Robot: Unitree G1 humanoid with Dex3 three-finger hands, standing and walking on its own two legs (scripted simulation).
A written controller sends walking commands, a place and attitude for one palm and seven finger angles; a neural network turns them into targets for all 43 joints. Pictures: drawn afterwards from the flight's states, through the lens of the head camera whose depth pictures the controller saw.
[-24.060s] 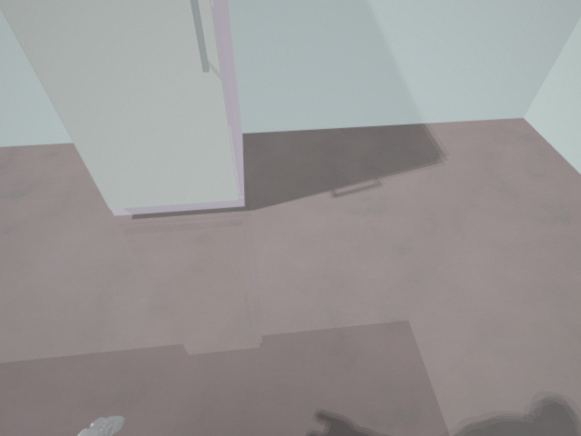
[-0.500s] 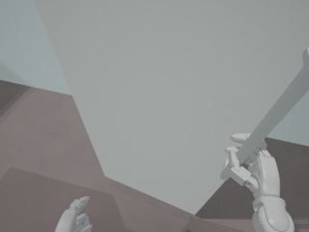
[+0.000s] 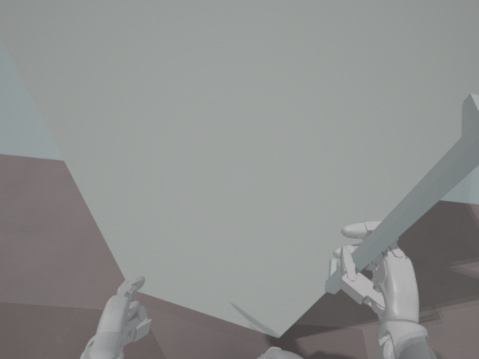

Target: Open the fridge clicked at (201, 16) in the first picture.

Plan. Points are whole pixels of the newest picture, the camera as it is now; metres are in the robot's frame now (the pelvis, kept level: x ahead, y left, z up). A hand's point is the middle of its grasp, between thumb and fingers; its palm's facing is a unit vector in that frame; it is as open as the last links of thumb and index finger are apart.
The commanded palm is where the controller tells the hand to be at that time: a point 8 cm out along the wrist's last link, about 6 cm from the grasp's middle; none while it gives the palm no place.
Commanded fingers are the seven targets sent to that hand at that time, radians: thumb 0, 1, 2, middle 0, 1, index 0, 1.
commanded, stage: walk backward, drawing the door open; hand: right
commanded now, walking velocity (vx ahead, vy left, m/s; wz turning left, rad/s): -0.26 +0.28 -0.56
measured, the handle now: (380, 225) +0.28 -0.16 +0.15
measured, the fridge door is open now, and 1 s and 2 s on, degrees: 13 42 77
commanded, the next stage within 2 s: stop walking and hold the door back in 1.96 s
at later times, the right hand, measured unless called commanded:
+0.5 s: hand (319, 356) +0.13 -0.07 +0.09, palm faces +0.36 +0.91 -0.18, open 5.8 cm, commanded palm +0.08 -0.11 +0.09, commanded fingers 0.00 -0.90 -0.90 0.45 1.40 0.45 1.40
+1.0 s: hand out of the picture +0.02 +0.04 +0.09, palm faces +0.77 +0.54 -0.34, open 6.1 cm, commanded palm -0.04 +0.04 +0.09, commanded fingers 0.00 -0.90 -0.90 0.45 1.40 0.45 1.40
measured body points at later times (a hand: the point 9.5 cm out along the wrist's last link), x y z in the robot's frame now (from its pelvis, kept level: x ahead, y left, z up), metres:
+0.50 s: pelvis -0.06 +0.12 +0.00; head -0.03 +0.13 +0.45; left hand +0.15 +0.30 -0.11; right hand +0.10 -0.12 +0.10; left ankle +0.00 +0.18 -0.73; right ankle -0.12 +0.02 -0.71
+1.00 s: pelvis -0.04 +0.34 +0.00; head +0.02 +0.35 +0.45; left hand +0.24 +0.42 -0.12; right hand -0.02 +0.01 +0.11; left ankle +0.05 +0.36 -0.73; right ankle -0.14 +0.26 -0.62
